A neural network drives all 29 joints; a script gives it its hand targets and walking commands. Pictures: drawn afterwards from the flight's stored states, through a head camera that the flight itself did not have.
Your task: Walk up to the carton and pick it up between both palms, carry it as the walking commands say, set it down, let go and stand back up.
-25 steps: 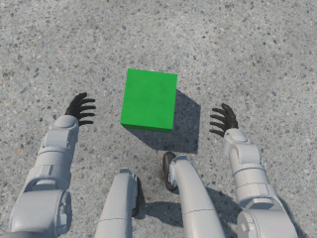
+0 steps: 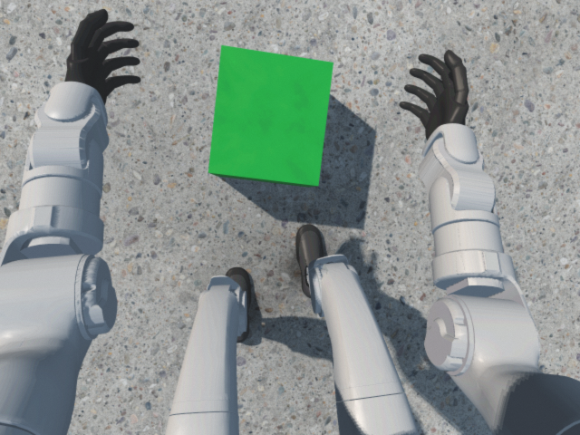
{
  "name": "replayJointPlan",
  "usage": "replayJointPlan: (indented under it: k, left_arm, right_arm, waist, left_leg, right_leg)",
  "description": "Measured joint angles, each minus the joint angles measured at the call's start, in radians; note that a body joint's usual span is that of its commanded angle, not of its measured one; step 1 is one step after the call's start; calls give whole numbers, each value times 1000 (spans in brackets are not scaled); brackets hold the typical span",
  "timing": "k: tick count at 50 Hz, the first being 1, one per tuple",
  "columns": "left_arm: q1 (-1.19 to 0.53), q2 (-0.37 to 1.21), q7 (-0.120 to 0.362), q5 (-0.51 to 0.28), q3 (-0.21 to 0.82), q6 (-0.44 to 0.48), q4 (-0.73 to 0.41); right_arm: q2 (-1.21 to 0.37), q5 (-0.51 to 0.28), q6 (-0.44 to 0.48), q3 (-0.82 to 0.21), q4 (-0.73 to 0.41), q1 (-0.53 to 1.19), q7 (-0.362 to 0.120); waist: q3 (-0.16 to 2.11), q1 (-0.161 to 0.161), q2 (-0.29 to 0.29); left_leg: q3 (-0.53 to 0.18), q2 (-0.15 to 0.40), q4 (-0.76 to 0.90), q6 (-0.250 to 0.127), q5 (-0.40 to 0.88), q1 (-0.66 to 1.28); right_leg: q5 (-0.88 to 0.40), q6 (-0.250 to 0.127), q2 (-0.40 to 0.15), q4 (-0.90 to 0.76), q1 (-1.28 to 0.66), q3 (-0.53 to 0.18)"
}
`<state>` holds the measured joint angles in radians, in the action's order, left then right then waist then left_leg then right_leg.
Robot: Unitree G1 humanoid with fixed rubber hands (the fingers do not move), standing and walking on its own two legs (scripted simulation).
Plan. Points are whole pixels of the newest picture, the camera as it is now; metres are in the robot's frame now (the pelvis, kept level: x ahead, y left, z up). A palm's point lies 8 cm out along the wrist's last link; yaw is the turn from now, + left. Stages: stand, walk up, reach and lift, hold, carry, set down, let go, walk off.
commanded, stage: reach and lift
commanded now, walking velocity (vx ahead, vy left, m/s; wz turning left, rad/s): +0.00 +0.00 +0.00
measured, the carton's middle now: (270, 124) +0.53 -0.03 -0.57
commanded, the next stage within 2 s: none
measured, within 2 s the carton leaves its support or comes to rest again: neither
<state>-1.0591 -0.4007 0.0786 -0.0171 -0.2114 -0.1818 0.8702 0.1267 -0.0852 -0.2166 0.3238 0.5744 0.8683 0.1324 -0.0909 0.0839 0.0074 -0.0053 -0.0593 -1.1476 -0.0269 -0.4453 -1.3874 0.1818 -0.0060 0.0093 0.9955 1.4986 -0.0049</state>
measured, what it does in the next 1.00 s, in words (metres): lowers itself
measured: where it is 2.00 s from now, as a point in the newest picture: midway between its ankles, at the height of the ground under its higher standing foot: (278, 294)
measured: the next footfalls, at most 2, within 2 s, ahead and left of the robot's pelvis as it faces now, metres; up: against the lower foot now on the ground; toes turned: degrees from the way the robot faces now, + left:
none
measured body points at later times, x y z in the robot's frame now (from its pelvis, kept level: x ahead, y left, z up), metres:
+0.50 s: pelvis -0.01 -0.01 -0.06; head +0.33 -0.01 +0.23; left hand +0.55 +0.18 -0.21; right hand +0.48 -0.24 -0.20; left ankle +0.02 +0.10 -0.62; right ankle +0.12 -0.12 -0.62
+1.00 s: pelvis -0.05 -0.01 -0.19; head +0.34 -0.02 +0.02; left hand +0.56 +0.16 -0.35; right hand +0.49 -0.23 -0.37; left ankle +0.02 +0.10 -0.62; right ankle +0.12 -0.12 -0.62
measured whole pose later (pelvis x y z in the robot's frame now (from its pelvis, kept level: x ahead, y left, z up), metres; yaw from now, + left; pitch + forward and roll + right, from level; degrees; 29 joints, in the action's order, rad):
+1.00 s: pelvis -0.05 -0.01 -0.19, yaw +3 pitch +34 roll +1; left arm -1.57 -0.52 -0.02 -0.15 -0.09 -0.27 0.90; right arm 0.29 -0.21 -0.27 0.25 0.64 1.33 0.19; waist -0.52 0.12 0.01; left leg 0.02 -0.08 -1.93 -0.02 -0.67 -1.86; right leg 0.37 0.02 0.03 1.78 2.01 -0.03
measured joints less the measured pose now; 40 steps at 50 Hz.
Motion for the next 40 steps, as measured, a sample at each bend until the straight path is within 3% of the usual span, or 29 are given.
replayJointPlan:
  k: [10, 14, 21, 25, 31, 38, 40]
  left_arm:
    - [-232, -15, -36, -26, 81, -47, -65]
    - [-248, 26, -30, 21, 40, -23, 20]
    - [-205, 25, -20, 41, -62, 56, 151]
    - [-234, -6, -20, 66, -39, 55, 160]
    - [-314, -51, -34, 37, 42, -13, 130]
    - [-501, -132, -80, -76, 132, -90, -23]
    - [-505, -126, -90, -97, 140, -104, -46]
  right_arm:
    - [99, 27, 9, 46, 65, 237, -44]
    - [74, 46, 31, 60, 125, 216, -42]
    - [-6, 76, 65, 89, 113, 145, -14]
    - [27, 59, 60, 74, 137, 200, -14]
    - [76, 10, 14, 46, 189, 330, -5]
    - [147, -19, -33, 44, 111, 506, 32]
    - [166, -46, -51, 33, 87, 494, 43]
  waist:
    - [-218, -11, -48]
    - [-162, -12, -63]
    - [24, 21, -17]
    - [29, 26, 8]
    - [-45, 12, 9]
    - [-444, 0, -32]
    - [-449, -10, -50]
  left_leg:
    - [-27, -22, -16, -5, 0, 59]
    - [-25, -20, -37, 0, -17, 12]
    - [0, -18, -121, 10, -40, -182]
    - [-8, -16, -222, 19, -57, -288]
    - [-14, -28, -387, 22, -83, -411]
    - [-28, -47, -558, 16, -128, -345]
    - [-22, -43, -599, 15, -142, -387]
  right_leg:
    - [11, 8, -18, 13, -73, 15]
    - [32, 11, -8, 44, -19, 1]
    - [56, 15, 14, 153, 196, -42]
    - [62, 13, 21, 237, 296, -34]
    - [80, 16, 14, 384, 411, -20]
    - [125, 20, -6, 540, 334, 3]
    - [134, 25, -2, 579, 380, 1]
